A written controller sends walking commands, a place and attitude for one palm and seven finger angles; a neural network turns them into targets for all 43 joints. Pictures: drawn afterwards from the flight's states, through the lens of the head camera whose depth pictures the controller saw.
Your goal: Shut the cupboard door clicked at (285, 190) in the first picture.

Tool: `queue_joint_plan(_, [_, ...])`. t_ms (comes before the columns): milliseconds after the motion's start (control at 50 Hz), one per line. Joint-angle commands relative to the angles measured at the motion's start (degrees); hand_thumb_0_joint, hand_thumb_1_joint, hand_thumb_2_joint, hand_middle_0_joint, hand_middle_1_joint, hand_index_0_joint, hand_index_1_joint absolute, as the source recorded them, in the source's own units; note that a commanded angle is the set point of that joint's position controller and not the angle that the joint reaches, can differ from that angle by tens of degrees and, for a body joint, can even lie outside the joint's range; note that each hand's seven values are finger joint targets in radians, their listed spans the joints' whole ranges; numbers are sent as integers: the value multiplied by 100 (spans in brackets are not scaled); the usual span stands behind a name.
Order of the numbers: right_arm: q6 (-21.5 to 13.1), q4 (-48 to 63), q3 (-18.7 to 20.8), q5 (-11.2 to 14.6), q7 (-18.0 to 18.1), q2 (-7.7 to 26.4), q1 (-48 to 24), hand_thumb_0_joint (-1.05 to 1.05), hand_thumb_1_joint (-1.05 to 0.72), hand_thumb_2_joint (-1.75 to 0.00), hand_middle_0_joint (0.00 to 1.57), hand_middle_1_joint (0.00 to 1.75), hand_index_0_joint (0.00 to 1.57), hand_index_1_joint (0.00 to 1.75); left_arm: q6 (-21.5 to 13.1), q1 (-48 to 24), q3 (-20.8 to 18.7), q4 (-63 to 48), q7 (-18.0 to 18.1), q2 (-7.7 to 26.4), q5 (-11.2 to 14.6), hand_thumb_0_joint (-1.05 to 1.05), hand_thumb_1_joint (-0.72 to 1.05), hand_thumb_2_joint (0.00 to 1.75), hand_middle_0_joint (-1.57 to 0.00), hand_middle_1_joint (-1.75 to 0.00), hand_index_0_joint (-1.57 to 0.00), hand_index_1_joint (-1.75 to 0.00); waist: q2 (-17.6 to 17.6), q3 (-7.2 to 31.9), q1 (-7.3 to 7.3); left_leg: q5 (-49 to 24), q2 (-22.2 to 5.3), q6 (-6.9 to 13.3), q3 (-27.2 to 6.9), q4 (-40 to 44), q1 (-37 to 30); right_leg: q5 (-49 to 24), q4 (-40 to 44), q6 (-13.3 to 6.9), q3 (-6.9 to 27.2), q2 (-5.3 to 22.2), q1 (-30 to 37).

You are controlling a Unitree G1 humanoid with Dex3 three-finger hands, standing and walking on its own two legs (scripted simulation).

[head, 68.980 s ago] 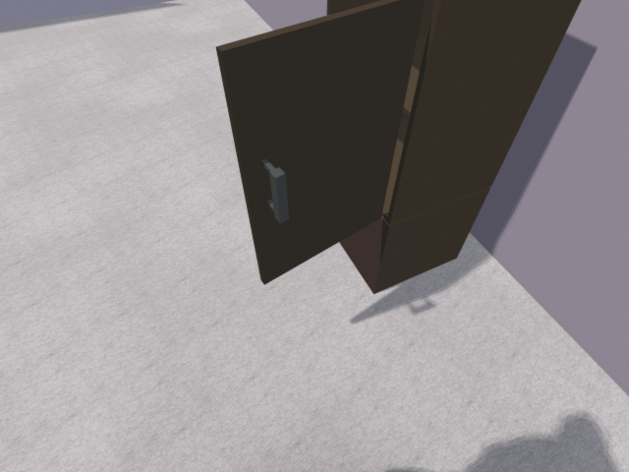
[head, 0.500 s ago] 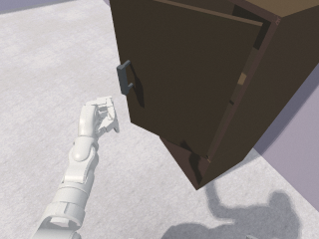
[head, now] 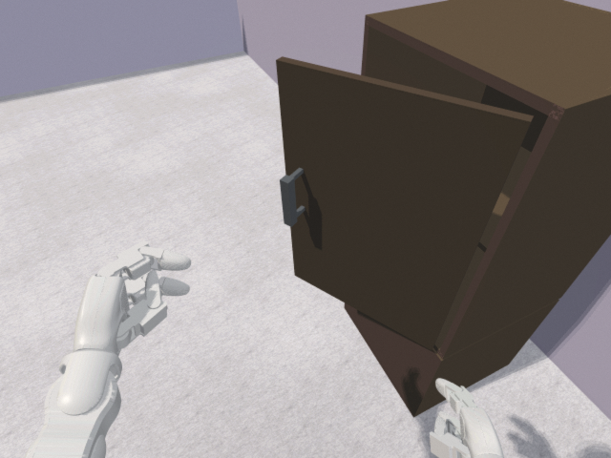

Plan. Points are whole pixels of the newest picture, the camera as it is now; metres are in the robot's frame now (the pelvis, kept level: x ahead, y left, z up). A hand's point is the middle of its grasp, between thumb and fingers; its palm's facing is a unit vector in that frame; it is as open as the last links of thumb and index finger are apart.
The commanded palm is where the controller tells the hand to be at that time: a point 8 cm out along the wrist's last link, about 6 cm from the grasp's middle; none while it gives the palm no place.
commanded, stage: draw the hand back to the body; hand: left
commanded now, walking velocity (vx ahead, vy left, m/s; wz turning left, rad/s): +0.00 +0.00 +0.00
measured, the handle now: (294, 196) +0.62 +0.09 -0.02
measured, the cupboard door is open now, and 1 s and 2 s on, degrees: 30 30 30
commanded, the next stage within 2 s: step back with the hand held close in 0.64 s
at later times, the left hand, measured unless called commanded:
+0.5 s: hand (63, 346) +0.18 +0.26 +0.15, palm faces +0.46 -0.80 -0.38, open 7.3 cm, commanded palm +0.13 +0.30 +0.17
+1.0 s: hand (80, 332) +0.20 +0.25 +0.15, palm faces +0.38 -0.80 -0.46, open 7.4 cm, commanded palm +0.14 +0.30 +0.17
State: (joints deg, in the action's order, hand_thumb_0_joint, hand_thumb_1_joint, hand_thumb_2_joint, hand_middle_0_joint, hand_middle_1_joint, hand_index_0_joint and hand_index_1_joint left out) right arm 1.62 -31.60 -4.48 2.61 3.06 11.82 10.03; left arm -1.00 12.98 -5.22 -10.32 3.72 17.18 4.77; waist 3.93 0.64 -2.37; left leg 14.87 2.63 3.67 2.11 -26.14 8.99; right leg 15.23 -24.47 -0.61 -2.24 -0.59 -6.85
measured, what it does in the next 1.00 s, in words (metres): stands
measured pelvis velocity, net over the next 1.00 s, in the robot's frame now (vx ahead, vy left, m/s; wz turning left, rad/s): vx -0.01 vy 0.00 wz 0.00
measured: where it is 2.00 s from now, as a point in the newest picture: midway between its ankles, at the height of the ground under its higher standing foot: outside the picture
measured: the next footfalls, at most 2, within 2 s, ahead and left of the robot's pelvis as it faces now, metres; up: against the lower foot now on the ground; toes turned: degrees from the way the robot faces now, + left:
none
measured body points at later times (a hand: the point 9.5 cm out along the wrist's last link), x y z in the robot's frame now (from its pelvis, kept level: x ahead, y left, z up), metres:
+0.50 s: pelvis -0.01 +0.00 +0.00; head -0.03 -0.02 +0.45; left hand +0.15 +0.30 +0.17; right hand +0.18 -0.22 -0.08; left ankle -0.01 +0.07 -0.74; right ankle -0.02 -0.11 -0.74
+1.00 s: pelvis -0.01 +0.00 +0.00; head +0.00 -0.02 +0.45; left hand +0.17 +0.29 +0.17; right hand +0.17 -0.25 -0.10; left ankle -0.01 +0.07 -0.74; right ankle -0.02 -0.11 -0.74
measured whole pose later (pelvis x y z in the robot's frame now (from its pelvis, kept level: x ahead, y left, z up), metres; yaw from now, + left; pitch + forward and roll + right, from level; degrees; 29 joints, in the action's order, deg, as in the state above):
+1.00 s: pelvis -0.01 +0.00 +0.00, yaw +0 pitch +1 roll -1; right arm -0.3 -34.9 0.3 1.4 4.2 15.1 10.9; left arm -7.8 29.8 -20.6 -22.7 6.3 21.4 4.2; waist 3.9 0.9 -0.8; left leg 15.6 1.8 3.3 2.1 -29.5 14.7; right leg 15.4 -26.8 -0.9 -2.4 -1.3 -12.1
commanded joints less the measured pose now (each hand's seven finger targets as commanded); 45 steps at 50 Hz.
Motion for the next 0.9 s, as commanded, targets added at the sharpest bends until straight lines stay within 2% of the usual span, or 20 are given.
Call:
queue_joint_plan(0, [-324,811,363,-76,83,743,-678,0,-90,-90,20,30,20,30,-286,-519,-1093,-1631,157,1185,-1,0,90,90,-53,-66,-53,-66,-270,562,12,-1619,-467,-277,-491,548,-426,-1331,390,-85,76,46,128])
queue_joint_plan(60, [-404,804,358,-79,82,682,-709,0,-90,-90,20,30,20,30,-333,-284,-1383,-2099,212,1293,10,0,90,90,-45,-57,-45,-57,0,685,-29,-1670,-458,-296,-512,555,-499,-1301,379,-79,67,67,226])
queue_joint_plan(100, [-500,753,403,-89,68,719,-706,0,-90,-90,20,30,20,30,-368,93,-1703,-2344,257,1513,8,0,90,90,-39,-51,-39,-51,99,751,-78,-1806,-465,-313,-503,525,-483,-1357,400,-83,77,62,323])
queue_joint_plan(160, [-626,715,412,-71,24,684,-689,0,-90,-90,20,30,20,30,-411,549,-1811,-2590,284,1436,15,0,90,90,-31,-42,-31,-42,371,599,-88,-1970,-489,-383,-534,526,-459,-1315,370,-79,47,70,247])
queue_joint_plan(240, [-728,667,487,-58,19,732,-654,0,-90,-90,20,30,20,30,-467,1124,-2291,-2584,324,1639,50,0,90,90,-20,-30,-20,-30,88,378,-133,-1746,-501,-390,-501,560,-274,-1199,408,-76,29,44,203])
queue_joint_plan(260, [-740,627,491,-59,17,746,-650,0,-90,-90,20,30,20,30,-458,1073,-2026,-2424,297,1367,22,0,90,90,-20,-30,-20,-30,32,165,-62,-1581,-501,-377,-492,588,-244,-1091,431,-62,33,46,38])
queue_joint_plan(300, [-769,571,525,-76,20,825,-600,0,-90,-90,20,30,20,30,-428,933,-1813,-2172,289,1144,2,0,90,90,-20,-30,-20,-30,-102,-127,12,-1167,-504,-352,-524,679,-149,-833,506,-53,24,55,-141])
queue_joint_plan(320, [-780,564,537,-68,23,852,-590,0,-90,-90,20,30,20,30,-441,805,-1780,-2162,304,1154,-14,0,90,90,-20,-30,-20,-30,-133,-180,42,-957,-502,-338,-540,710,-129,-698,499,-45,42,66,-196])
queue_joint_plan(400, [-851,539,566,-100,87,884,-596,0,-90,-90,20,30,20,30,-516,618,-1919,-2228,357,1363,-43,0,90,90,-20,-30,-20,-30,-210,152,-27,-713,-444,-248,-513,713,-202,-554,503,-47,74,83,-43])
queue_joint_plan(460, [-932,572,534,-107,114,809,-666,0,-90,-90,20,30,20,30,-610,548,-2030,-2591,392,1512,-49,0,90,90,-20,-30,-20,-30,-10,455,-98,-786,-393,-220,-476,658,-264,-613,454,-59,107,99,135])
queue_joint_plan(480, [-959,552,521,-107,116,792,-677,0,-90,-90,20,30,20,30,-631,560,-2061,-2674,406,1550,-69,0,90,90,-20,-30,-20,-30,193,491,-111,-826,-390,-237,-482,657,-266,-644,434,-73,113,94,171])
queue_joint_plan(500, [-991,515,515,-126,125,809,-669,0,-90,-90,20,30,20,30,-637,631,-2202,-2707,423,1707,-61,0,90,90,-20,-30,-20,-30,256,522,-141,-896,-387,-251,-483,644,-226,-716,462,-85,121,94,260])
queue_joint_plan(560, [-1018,504,475,-117,124,721,-700,0,-90,-90,20,30,20,30,-636,834,-2165,-2573,418,1560,-36,0,90,90,-20,-30,-20,-30,314,243,-141,-978,-368,-269,-402,622,-139,-772,490,-92,113,93,158])
queue_joint_plan(620, [-989,483,489,-105,116,728,-698,0,-90,-90,20,30,20,30,-603,934,-2140,-2301,374,1465,-4,0,90,90,-20,-30,-20,-30,183,-64,-116,-911,-377,-261,-336,630,-39,-705,588,-83,149,103,42])
queue_joint_plan(680, [-938,495,512,-99,97,742,-658,0,-90,-90,20,30,20,30,-606,956,-2065,-2110,328,1342,12,0,90,90,-20,-30,-20,-30,-73,-157,-87,-866,-396,-249,-339,651,-47,-633,601,-61,118,77,-57])
queue_joint_plan(740, [-915,518,546,-102,98,769,-672,0,-90,-90,20,30,20,30,-616,961,-2086,-2099,296,1371,35,0,90,90,-20,-30,-20,-30,-206,51,-101,-864,-390,-194,-278,615,-150,-624,626,-30,166,111,-8])
queue_joint_plan(760, [-795,692,630,-72,98,939,-607,0,-90,-90,20,30,20,30,-863,426,-2637,-2443,349,1926,-22,0,90,90,-20,-30,-20,-30,-146,-13,109,-416,-506,-54,-458,259,268,-610,850,-46,799,489,-381])
queue_joint_plan(780, [-728,560,615,-117,119,866,-599,0,-90,-90,20,30,20,30,-923,888,-2395,-2010,331,1620,-9,0,90,90,-20,-30,-20,-30,-423,69,146,-306,-455,-45,-457,19,189,-423,976,-98,958,702,-615])
queue_joint_plan(840, [-601,552,634,-123,104,816,-593,0,-90,-90,20,30,20,30,-1058,1097,-2226,-2152,343,1522,-57,0,90,90,-20,-30,-20,-30,-420,315,178,-498,-452,-91,-437,-297,253,-786,828,-225,1085,999,-678])
queue_joint_plan(880, [-545,577,672,-123,128,852,-567,0,-90,-90,20,30,20,30,-1110,1208,-2265,-2333,381,1577,-59,0,90,90,-20,-30,-20,-30,-244,593,193,-833,-514,-108,-443,-273,189,-1226,527,-244,987,988,-574])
